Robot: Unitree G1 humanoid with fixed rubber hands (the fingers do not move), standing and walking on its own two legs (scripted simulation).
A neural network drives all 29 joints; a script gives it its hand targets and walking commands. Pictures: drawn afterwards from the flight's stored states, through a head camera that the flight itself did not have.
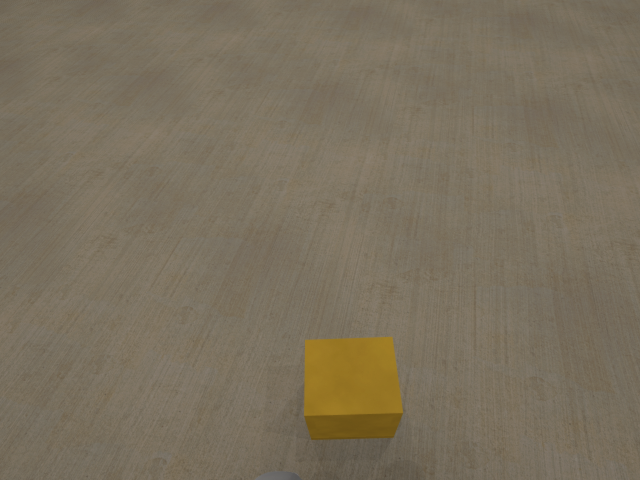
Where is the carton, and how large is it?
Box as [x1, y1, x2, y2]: [304, 337, 402, 439]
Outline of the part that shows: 392,337 305,340 304,416 311,439 393,437 402,414 402,408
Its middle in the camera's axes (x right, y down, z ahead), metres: +0.08 +0.43 +1.09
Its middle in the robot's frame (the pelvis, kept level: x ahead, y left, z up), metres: +0.43 -0.01 -0.65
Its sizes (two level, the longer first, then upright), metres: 0.238 0.195 0.253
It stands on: the floor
